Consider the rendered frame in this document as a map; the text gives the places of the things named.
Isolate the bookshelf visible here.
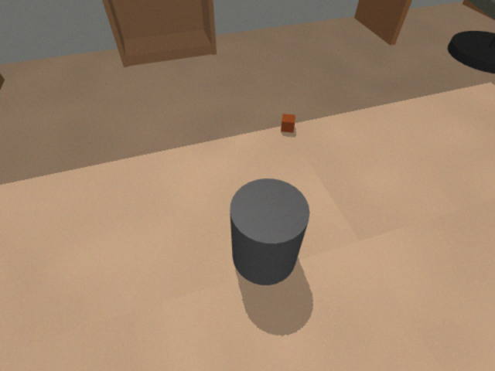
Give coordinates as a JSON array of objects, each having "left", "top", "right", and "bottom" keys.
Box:
[{"left": 102, "top": 0, "right": 217, "bottom": 67}]

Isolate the office chair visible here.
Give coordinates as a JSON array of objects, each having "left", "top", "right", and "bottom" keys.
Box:
[{"left": 448, "top": 0, "right": 495, "bottom": 73}]

